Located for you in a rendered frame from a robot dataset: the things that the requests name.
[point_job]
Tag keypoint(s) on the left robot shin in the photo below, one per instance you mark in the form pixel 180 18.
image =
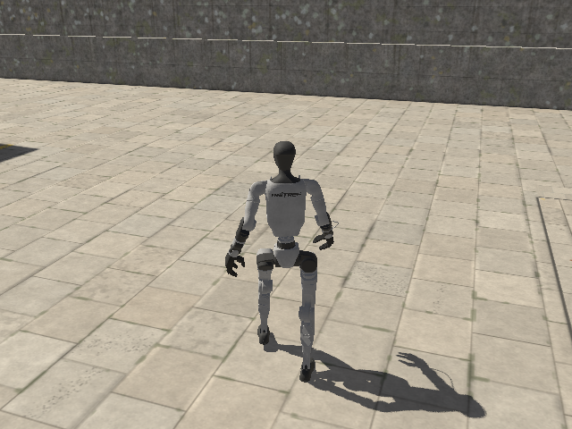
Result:
pixel 263 306

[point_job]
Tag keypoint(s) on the robot right upper arm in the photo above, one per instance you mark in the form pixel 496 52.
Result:
pixel 314 189

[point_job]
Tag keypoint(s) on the left robot hand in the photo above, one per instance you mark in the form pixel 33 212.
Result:
pixel 229 263

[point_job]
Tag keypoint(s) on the right robot hand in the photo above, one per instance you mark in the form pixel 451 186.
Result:
pixel 325 245

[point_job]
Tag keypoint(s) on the robot left foot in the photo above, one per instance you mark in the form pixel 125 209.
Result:
pixel 263 337

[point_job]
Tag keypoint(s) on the robot left forearm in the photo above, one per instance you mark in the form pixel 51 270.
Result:
pixel 239 240

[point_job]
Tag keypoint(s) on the robot left upper arm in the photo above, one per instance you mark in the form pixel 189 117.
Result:
pixel 257 189

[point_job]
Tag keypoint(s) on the robot right forearm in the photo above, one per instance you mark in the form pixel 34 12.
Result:
pixel 327 229

